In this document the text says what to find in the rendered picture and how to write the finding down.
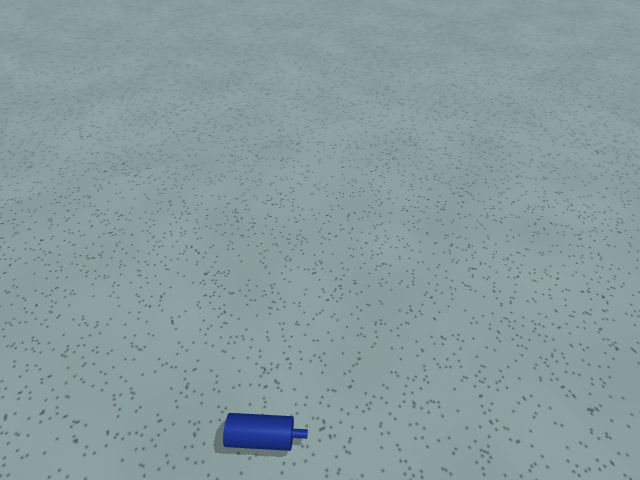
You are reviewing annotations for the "bottle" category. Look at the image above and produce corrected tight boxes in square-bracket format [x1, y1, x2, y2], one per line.
[223, 413, 308, 451]

